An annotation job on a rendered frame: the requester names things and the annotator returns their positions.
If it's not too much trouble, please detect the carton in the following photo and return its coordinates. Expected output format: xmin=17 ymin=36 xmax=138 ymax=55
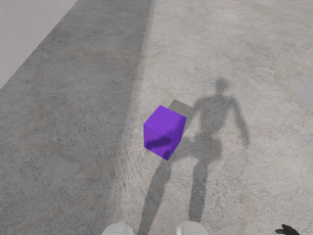
xmin=143 ymin=105 xmax=187 ymax=161

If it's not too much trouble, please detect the robot right thigh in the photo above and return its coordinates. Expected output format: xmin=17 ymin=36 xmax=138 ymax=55
xmin=176 ymin=221 xmax=209 ymax=235

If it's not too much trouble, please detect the robot thigh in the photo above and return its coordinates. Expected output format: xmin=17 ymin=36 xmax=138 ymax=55
xmin=176 ymin=221 xmax=209 ymax=235
xmin=101 ymin=222 xmax=134 ymax=235

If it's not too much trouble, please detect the robot left thigh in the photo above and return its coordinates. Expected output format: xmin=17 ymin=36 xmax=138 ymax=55
xmin=101 ymin=222 xmax=134 ymax=235

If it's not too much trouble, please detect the robot right hand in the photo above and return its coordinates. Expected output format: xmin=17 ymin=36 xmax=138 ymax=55
xmin=275 ymin=224 xmax=299 ymax=235

